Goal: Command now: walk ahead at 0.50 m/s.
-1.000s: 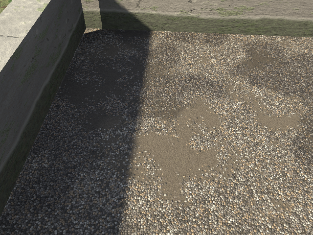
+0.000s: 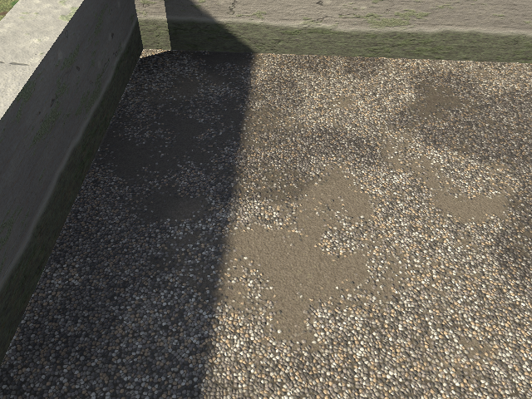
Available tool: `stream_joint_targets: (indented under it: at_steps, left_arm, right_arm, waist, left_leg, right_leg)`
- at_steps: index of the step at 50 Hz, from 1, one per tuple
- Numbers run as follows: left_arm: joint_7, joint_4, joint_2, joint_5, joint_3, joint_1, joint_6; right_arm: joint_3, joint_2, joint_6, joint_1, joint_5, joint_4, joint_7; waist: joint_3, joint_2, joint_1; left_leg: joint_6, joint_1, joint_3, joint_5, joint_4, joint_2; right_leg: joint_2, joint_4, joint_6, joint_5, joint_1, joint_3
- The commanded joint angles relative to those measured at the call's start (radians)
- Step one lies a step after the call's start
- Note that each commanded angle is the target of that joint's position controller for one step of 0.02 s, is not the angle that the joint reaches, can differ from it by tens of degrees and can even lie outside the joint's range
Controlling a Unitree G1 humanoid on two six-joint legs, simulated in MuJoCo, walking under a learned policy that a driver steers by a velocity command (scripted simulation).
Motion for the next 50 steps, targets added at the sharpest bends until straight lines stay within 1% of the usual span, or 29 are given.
stream_joint_targets:
  at_steps: [1, 3, 6, 8, 9, 10, 11, 12, 15, 21, 29, 30, 31, 33, 35, 37, 45, 46, 50]
  left_arm:
    - [0.002, -0.086, 0.066, 0.000, 0.018, -0.063, -0.016]
    - [0.001, -0.075, 0.063, 0.000, 0.015, -0.045, -0.014]
    - [-0.001, -0.053, 0.057, 0.001, 0.009, -0.035, -0.011]
    - [-0.001, -0.031, 0.071, 0.002, 0.012, -0.020, -0.011]
    - [-0.001, -0.021, 0.081, 0.000, 0.016, -0.012, -0.012]
    - [0.012, 0.001, 0.103, -0.008, 0.028, 0.008, -0.013]
    - [0.017, 0.009, 0.103, -0.012, 0.029, 0.019, -0.014]
    - [0.019, 0.014, 0.100, -0.016, 0.030, 0.022, -0.015]
    - [0.024, 0.029, 0.095, -0.023, 0.032, 0.031, -0.014]
    - [0.028, 0.042, 0.106, -0.023, 0.036, 0.045, -0.005]
    - [0.027, 0.040, 0.123, -0.016, 0.039, 0.049, 0.007]
    - [0.021, 0.056, 0.098, 0.043, 0.018, 0.141, 0.015]
    - [0.021, 0.071, 0.112, 0.043, 0.022, 0.148, 0.020]
    - [0.018, 0.073, 0.133, 0.037, 0.023, 0.143, 0.020]
    - [0.016, 0.076, 0.143, 0.029, 0.023, 0.139, 0.015]
    - [0.014, 0.082, 0.141, 0.025, 0.020, 0.145, 0.009]
    - [0.017, 0.113, 0.147, 0.023, 0.014, 0.196, 0.006]
    - [0.019, 0.119, 0.149, 0.017, 0.015, 0.200, 0.010]
    - [0.023, 0.136, 0.153, 0.019, 0.013, 0.226, 0.016]
  right_arm:
    - [-0.019, -0.068, -0.016, -0.061, 0.000, -0.087, -0.002]
    - [-0.016, -0.065, -0.016, -0.041, 0.000, -0.078, -0.001]
    - [-0.009, -0.058, -0.018, -0.024, -0.001, -0.059, 0.001]
    - [-0.013, -0.076, -0.020, -0.009, -0.001, -0.038, 0.003]
    - [-0.017, -0.086, -0.022, 0.003, -0.001, -0.029, 0.004]
    - [-0.024, -0.087, -0.016, 0.016, -0.001, -0.021, -0.001]
    - [-0.025, -0.092, -0.016, 0.026, 0.003, -0.011, -0.003]
    - [-0.027, -0.093, -0.017, 0.027, 0.009, -0.004, -0.005]
    - [-0.030, -0.092, -0.018, 0.027, 0.016, 0.011, -0.009]
    - [-0.037, -0.102, -0.009, 0.042, 0.017, 0.029, -0.016]
    - [-0.043, -0.119, 0.004, 0.060, 0.012, 0.030, -0.021]
    - [-0.035, -0.157, -0.006, 0.114, -0.015, 0.028, -0.003]
    - [-0.038, -0.156, -0.012, 0.101, -0.009, 0.027, 0.006]
    - [-0.035, -0.152, -0.019, 0.095, -0.003, 0.018, 0.015]
    - [-0.036, -0.162, -0.020, 0.107, 0.001, 0.016, 0.015]
    - [-0.035, -0.165, -0.018, 0.118, 0.000, 0.014, 0.013]
    - [-0.032, -0.167, -0.017, 0.147, -0.002, 0.000, 0.010]
    - [-0.028, -0.160, -0.021, 0.158, 0.003, 0.009, 0.014]
    - [-0.028, -0.165, -0.026, 0.167, 0.004, 0.015, 0.018]
  waist:
    - [-0.055, 0.004, 0.000]
    - [-0.051, 0.003, 0.000]
    - [-0.012, -0.001, -0.001]
    - [0.011, -0.001, 0.001]
    - [0.011, -0.003, -0.002]
    - [0.003, -0.016, -0.010]
    - [-0.023, -0.007, -0.007]
    - [-0.035, -0.001, -0.005]
    - [-0.063, 0.000, -0.003]
    - [-0.078, -0.002, -0.003]
    - [-0.061, -0.002, -0.005]
    - [-0.056, 0.027, 0.026]
    - [-0.011, 0.025, 0.022]
    - [-0.006, 0.008, 0.021]
    - [-0.001, 0.002, 0.015]
    - [0.001, -0.003, 0.012]
    - [0.002, -0.007, 0.010]
    - [0.000, -0.018, 0.007]
    - [0.011, -0.008, 0.014]
  left_leg:
    - [0.027, 0.046, -0.071, 0.403, -0.075, 0.064]
    - [0.028, 0.047, -0.079, 0.367, -0.094, 0.070]
    - [0.020, 0.041, -0.097, 0.334, -0.167, 0.084]
    - [0.013, 0.052, -0.107, 0.345, -0.217, 0.090]
    - [0.014, 0.066, -0.109, 0.367, -0.231, 0.092]
    - [0.025, 0.071, -0.105, 0.424, -0.235, 0.098]
    - [0.024, 0.084, -0.103, 0.457, -0.241, 0.101]
    - [0.022, 0.094, -0.101, 0.478, -0.248, 0.102]
    - [0.018, 0.125, -0.097, 0.529, -0.259, 0.106]
    - [0.024, 0.138, -0.086, 0.557, -0.254, 0.111]
    - [0.037, 0.105, -0.080, 0.523, -0.233, 0.115]
    - [0.085, 0.128, -0.140, 0.534, -0.278, 0.109]
    - [0.098, 0.123, -0.142, 0.535, -0.295, 0.118]
    - [0.099, 0.141, -0.144, 0.519, -0.305, 0.120]
    - [0.091, 0.155, -0.144, 0.495, -0.318, 0.117]
    - [0.084, 0.167, -0.142, 0.475, -0.325, 0.113]
    - [0.068, 0.162, -0.129, 0.433, -0.332, 0.099]
    - [0.067, 0.164, -0.128, 0.432, -0.333, 0.095]
    - [0.066, 0.151, -0.124, 0.436, -0.336, 0.091]
  right_leg:
    - [-0.044, -0.064, -0.003, 0.396, -0.032, 0.050]
    - [-0.049, -0.083, -0.003, 0.369, -0.029, 0.059]
    - [-0.068, -0.161, 0.004, 0.363, -0.015, 0.083]
    - [-0.077, -0.211, 0.004, 0.401, 0.012, 0.092]
    - [-0.083, -0.219, 0.002, 0.435, 0.027, 0.096]
    - [-0.089, -0.204, -0.001, 0.513, 0.058, 0.095]
    - [-0.095, -0.207, 0.000, 0.553, 0.087, 0.095]
    - [-0.099, -0.213, 0.001, 0.576, 0.101, 0.094]
    - [-0.103, -0.225, 0.004, 0.616, 0.120, 0.089]
    - [-0.106, -0.228, 0.004, 0.647, 0.110, 0.082]
    - [-0.104, -0.214, -0.002, 0.607, 0.064, 0.079]
    - [-0.090, -0.251, -0.035, 0.528, 0.075, 0.103]
    - [-0.092, -0.263, -0.037, 0.488, 0.051, 0.099]
    - [-0.097, -0.283, -0.032, 0.463, 0.040, 0.105]
    - [-0.097, -0.302, -0.028, 0.444, 0.028, 0.107]
    - [-0.097, -0.315, -0.027, 0.431, 0.019, 0.108]
    - [-0.096, -0.331, -0.030, 0.439, 0.018, 0.108]
    - [-0.099, -0.325, -0.026, 0.460, 0.022, 0.110]
    - [-0.097, -0.323, -0.023, 0.460, 0.025, 0.111]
